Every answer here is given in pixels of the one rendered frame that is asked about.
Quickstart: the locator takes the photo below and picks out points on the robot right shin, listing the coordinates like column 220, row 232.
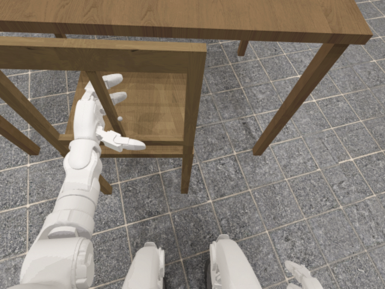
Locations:
column 215, row 277

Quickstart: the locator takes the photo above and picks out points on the robot left forearm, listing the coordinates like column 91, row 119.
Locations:
column 77, row 201

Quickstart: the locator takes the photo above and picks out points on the table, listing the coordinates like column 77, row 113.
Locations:
column 335, row 23

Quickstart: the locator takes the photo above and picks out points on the right robot thigh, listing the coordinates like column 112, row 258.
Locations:
column 228, row 259

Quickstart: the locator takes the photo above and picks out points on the chair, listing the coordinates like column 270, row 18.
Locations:
column 162, row 80

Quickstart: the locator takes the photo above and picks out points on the left robot upper arm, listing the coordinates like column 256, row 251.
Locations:
column 60, row 263

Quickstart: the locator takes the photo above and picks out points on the left robot hand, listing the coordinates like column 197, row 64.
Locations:
column 89, row 114

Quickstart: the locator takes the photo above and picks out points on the right robot hand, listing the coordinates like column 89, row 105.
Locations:
column 303, row 276

